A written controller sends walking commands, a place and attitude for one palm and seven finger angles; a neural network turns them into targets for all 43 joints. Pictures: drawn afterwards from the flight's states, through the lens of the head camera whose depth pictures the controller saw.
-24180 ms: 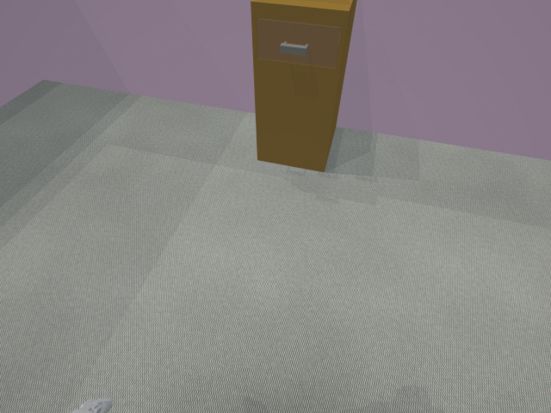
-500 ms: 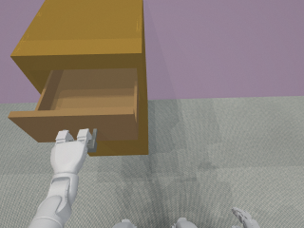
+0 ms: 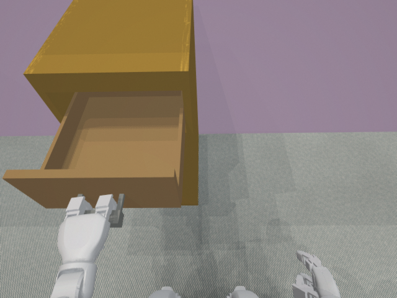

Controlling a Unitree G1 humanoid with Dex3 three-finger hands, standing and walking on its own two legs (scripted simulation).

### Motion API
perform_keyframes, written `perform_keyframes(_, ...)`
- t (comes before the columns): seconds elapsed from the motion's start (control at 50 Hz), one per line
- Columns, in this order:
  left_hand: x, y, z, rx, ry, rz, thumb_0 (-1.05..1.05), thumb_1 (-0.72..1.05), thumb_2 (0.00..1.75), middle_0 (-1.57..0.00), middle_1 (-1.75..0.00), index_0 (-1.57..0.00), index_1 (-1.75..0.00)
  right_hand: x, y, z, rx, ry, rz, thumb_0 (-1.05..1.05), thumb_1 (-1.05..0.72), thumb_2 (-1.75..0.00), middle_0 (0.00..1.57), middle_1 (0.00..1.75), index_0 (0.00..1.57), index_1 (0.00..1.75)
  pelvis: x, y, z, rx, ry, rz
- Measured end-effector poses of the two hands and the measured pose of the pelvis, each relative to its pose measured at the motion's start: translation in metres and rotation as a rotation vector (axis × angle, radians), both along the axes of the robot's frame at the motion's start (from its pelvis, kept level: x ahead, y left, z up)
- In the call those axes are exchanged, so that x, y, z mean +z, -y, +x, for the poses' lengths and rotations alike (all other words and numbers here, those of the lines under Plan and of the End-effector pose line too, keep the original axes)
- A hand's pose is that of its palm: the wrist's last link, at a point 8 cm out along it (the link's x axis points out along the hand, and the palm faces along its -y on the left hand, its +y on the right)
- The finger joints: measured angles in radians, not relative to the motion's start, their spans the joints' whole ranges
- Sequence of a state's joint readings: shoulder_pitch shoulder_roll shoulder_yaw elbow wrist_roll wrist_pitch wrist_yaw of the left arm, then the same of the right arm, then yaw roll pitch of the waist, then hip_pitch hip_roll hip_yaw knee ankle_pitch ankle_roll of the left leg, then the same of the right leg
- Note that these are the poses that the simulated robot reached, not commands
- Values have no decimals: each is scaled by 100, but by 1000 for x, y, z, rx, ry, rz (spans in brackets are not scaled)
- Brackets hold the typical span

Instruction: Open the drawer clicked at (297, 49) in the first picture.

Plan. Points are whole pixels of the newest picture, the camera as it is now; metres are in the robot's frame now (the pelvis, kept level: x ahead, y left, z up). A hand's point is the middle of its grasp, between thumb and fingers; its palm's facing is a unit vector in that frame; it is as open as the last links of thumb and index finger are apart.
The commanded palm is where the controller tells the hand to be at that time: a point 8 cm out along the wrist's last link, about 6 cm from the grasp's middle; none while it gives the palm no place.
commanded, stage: pull the drawer open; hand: left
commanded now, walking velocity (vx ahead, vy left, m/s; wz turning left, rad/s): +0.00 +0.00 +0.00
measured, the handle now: (98, 208) +0.30 +0.24 -0.03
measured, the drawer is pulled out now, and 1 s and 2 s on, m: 0.25 0.30 0.30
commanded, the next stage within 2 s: open the thumb to release the handle in 0.74 s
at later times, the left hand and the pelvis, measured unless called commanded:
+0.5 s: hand (90, 265) +0.20 +0.23 -0.05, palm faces -0.04 -0.06 -1.00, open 6.4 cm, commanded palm +0.15 +0.24 +0.00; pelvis +0.00 -0.01 -0.01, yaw +0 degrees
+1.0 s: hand (91, 265) +0.19 +0.22 -0.05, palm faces +0.01 -0.05 -1.00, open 6.5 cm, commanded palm +0.17 +0.23 +0.00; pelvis -0.01 -0.01 -0.02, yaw +1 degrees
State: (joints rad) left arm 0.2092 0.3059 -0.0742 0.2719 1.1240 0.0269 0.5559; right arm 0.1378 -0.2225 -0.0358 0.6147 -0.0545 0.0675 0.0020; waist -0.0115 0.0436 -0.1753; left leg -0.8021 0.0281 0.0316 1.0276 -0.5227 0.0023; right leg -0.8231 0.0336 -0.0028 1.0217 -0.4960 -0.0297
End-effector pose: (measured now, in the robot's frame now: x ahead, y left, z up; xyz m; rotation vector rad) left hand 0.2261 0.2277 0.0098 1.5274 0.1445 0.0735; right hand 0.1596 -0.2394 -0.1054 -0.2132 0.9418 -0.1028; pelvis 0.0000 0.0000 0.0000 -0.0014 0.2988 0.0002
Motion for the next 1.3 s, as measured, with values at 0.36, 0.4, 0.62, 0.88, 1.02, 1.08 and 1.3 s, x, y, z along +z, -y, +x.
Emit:
perform_keyframes(0.36,0,1,-41,5,3,-9,4,62,78,-25,-129,-36,-132,-1,-4,18,50,49,6,1,-90,-90,20,29,20,30,-8,5,-2,0,3,7)
perform_keyframes(0.4,0,1,-43,4,4,-10,4,62,78,-25,-129,-36,-132,-2,-4,19,53,51,4,1,-90,-90,20,29,20,30,-9,5,-2,0,3,8)
perform_keyframes(0.62,1,1,-55,3,-5,-17,5,63,76,-24,-129,-36,-131,-2,-3,21,55,64,8,1,-90,-90,20,29,20,30,-11,9,-5,-6,1,14)
perform_keyframes(0.88,0,1,-55,2,3,-11,4,63,76,-25,-130,-36,-130,-9,3,21,56,54,-4,1,-90,-90,20,29,20,30,-16,9,-3,-1,-17,13)
perform_keyframes(1.02,-1,4,-52,41,49,-9,3,57,76,-30,-130,-38,-132,-19,1,18,68,21,-8,1,-90,-90,20,29,20,30,-18,10,-7,15,-12,12)
perform_keyframes(1.08,0,5,-51,55,44,-8,2,47,72,-31,-128,-38,-131,-17,-2,16,65,22,0,1,-90,-90,20,29,20,30,-15,11,-9,17,-3,13)
perform_keyframes(1.3,3,4,-52,42,11,-11,1,-13,46,-32,-123,-35,-124,-5,-2,11,60,62,5,1,-90,-90,20,29,20,30,-10,15,-16,19,16,13)
